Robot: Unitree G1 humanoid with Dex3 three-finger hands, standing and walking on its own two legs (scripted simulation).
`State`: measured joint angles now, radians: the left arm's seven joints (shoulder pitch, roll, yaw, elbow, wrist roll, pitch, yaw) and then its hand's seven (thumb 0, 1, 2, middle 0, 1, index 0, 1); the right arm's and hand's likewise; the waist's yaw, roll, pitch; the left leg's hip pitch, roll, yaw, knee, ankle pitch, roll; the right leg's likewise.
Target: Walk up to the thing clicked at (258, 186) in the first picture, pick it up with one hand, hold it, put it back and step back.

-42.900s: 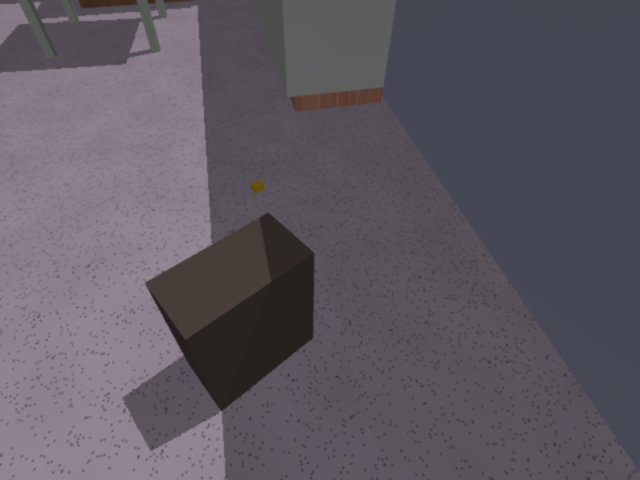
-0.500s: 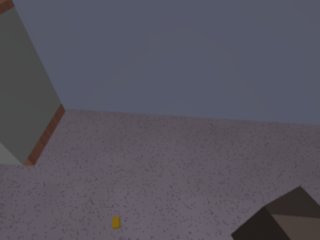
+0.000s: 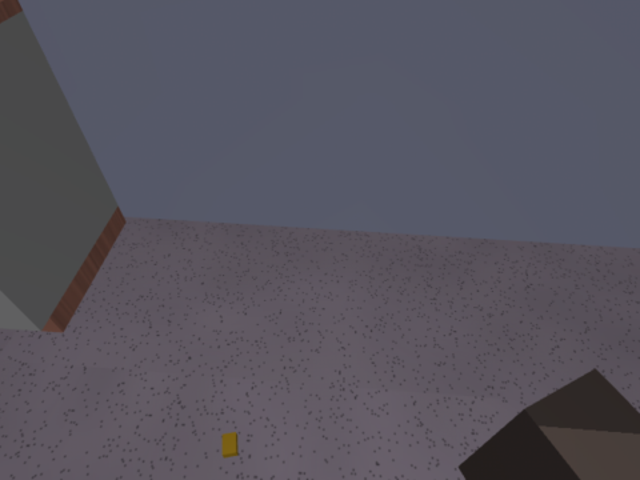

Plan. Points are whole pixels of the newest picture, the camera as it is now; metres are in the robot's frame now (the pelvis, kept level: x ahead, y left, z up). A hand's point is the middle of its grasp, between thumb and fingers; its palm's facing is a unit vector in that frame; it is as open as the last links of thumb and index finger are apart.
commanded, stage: stand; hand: left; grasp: from above
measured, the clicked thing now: (230, 444) +0.37 +0.26 -0.77
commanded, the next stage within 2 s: rise first in 0.56 s
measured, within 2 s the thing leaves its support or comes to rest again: neither
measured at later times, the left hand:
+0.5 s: hand out of the picture +0.07 +0.26 -0.16, palm faces -0.04 -0.94 -0.35, open 7.4 cm
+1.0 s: hand out of the picture +0.16 +0.25 -0.18, palm faces -0.09 -0.92 -0.39, open 10.6 cm
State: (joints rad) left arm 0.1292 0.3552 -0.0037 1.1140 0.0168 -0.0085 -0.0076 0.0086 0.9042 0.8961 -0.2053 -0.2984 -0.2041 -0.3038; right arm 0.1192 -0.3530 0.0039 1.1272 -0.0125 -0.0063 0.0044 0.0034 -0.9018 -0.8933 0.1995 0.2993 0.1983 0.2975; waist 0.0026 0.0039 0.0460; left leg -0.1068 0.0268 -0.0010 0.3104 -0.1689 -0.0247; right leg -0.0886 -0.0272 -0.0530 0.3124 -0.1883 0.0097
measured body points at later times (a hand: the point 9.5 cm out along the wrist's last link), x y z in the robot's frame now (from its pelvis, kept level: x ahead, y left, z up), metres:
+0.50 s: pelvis +0.00 +0.00 +0.00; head +0.02 +0.00 +0.45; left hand +0.08 +0.30 -0.13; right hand +0.08 -0.30 -0.14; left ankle +0.00 +0.13 -0.75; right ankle -0.01 -0.12 -0.75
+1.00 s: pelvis -0.01 +0.01 -0.03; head +0.06 +0.01 +0.41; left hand +0.17 +0.30 -0.15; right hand +0.08 -0.26 -0.15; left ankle +0.00 +0.13 -0.75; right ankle -0.01 -0.12 -0.75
